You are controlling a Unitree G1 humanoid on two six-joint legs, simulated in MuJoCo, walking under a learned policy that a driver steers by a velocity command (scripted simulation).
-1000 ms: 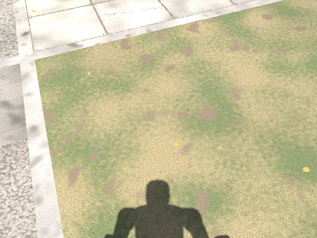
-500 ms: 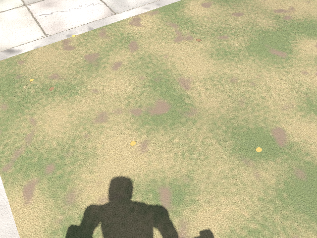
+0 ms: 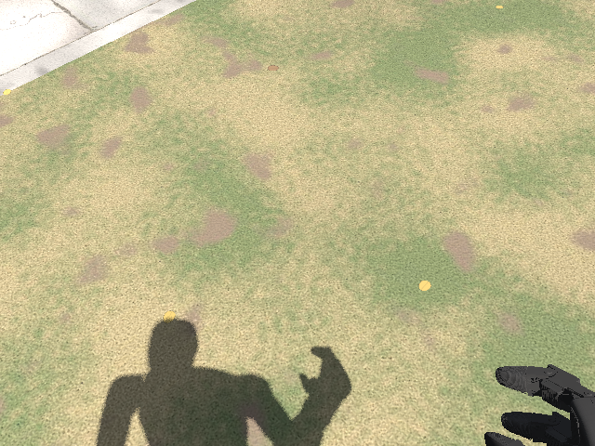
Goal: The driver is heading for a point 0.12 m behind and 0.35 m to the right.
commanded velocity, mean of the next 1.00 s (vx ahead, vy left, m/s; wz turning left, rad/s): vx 0.08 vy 0.00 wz -0.60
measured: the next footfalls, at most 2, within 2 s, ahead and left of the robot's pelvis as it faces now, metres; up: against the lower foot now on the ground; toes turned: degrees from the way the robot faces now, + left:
right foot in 0.48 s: +0.10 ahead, -0.16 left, +0.00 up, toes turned -21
left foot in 0.90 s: +0.23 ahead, +0.03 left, +0.00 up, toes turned -34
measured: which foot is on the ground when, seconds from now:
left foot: down 0.00-0.48, up 0.50-0.88, down 0.90-1.00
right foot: down 0.00-0.00, up 0.02-0.46, down 0.48-0.90, up 0.92-1.00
